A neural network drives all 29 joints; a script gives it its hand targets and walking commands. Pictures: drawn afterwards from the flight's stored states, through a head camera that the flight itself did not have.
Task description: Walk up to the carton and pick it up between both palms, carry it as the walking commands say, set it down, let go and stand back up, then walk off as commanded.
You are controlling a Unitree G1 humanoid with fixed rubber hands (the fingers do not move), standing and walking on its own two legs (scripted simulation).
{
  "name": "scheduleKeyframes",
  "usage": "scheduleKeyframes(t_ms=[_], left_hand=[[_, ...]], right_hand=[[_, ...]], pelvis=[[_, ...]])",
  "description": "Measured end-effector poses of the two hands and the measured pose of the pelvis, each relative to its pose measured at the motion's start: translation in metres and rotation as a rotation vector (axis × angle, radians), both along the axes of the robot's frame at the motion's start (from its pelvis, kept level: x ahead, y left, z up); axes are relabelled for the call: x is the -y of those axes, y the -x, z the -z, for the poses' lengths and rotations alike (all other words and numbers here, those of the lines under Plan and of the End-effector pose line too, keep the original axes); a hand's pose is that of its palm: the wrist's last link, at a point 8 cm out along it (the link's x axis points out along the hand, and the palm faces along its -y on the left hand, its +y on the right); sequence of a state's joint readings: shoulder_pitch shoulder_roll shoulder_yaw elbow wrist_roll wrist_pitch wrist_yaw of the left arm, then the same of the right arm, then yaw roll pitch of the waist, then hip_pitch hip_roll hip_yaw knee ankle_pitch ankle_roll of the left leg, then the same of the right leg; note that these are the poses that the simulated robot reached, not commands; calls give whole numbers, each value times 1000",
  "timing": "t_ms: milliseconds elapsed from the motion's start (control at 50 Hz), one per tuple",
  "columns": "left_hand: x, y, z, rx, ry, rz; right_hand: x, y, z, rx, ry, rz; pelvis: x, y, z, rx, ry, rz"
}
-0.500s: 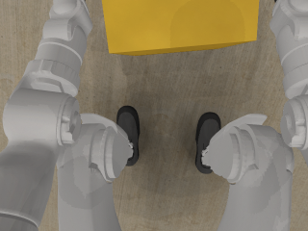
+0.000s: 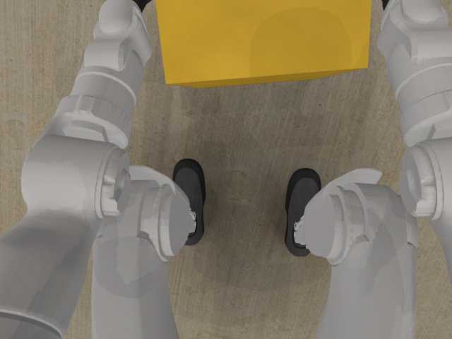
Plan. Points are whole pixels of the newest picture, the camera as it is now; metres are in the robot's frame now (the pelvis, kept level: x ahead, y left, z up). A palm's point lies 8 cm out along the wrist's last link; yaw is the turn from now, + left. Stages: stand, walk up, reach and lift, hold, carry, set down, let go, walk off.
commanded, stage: reach and lift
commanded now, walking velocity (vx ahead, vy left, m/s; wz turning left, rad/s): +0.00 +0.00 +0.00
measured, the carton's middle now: (256, 15) +0.53 -0.02 -0.25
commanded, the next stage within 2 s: none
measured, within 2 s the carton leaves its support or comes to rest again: leaves its support in 0.82 s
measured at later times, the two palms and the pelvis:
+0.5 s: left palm out of the picture +0.54 +0.15 -0.17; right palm out of the picture +0.54 -0.18 -0.18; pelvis +0.00 +0.00 +0.00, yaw +0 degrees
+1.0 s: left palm out of the picture +0.55 +0.14 -0.15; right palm out of the picture +0.54 -0.19 -0.17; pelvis +0.00 +0.00 -0.02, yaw -1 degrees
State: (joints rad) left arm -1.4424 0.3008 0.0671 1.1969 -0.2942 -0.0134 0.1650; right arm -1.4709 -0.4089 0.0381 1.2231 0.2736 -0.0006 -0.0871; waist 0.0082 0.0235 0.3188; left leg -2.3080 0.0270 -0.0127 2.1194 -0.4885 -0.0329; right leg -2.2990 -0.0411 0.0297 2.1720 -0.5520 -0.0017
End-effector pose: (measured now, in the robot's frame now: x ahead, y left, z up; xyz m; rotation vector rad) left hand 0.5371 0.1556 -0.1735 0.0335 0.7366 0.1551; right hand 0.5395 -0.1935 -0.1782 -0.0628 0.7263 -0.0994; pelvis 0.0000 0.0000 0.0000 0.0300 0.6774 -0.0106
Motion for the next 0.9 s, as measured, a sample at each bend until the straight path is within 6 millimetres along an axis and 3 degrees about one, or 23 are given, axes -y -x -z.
scheduleKeyframes(t_ms=[120,420,740,900], left_hand=[[6,-1,1,5,-5,-2],[7,-1,2,14,2,-16],[7,-9,-1,-9,21,6],[12,-16,-12,-4,21,10]], right_hand=[[-13,-1,3,5,-12,-17],[-13,-1,2,4,-2,-31],[-13,-8,0,-26,-23,-40],[-9,-3,-1,-28,-21,-34]], pelvis=[[0,1,-1,4,0,-1],[-1,3,-3,16,1,0],[-4,4,19,39,3,16],[-5,-1,20,21,8,15]])
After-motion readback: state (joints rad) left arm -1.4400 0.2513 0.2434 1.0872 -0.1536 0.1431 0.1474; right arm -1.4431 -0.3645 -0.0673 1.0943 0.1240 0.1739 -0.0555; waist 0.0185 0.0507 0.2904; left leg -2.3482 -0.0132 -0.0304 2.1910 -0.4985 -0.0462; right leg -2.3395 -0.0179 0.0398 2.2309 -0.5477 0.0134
